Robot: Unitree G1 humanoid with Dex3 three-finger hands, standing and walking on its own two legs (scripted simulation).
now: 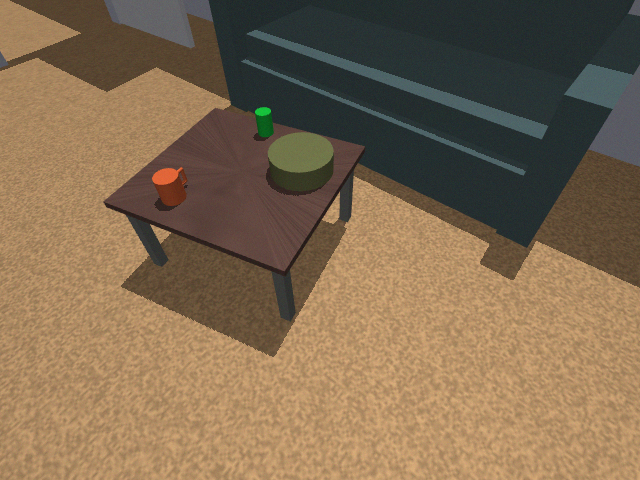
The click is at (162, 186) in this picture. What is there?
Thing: mug
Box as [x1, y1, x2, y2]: [152, 167, 187, 205]
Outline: 181,167 177,170 171,168 161,169 157,171 152,177 152,180 163,203 167,205 177,204 181,202 186,196 182,185 187,180
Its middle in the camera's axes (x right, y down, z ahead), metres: -0.49 -0.18 +1.27
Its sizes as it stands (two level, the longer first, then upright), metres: 0.117 0.083 0.094
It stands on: a support 0.37 m high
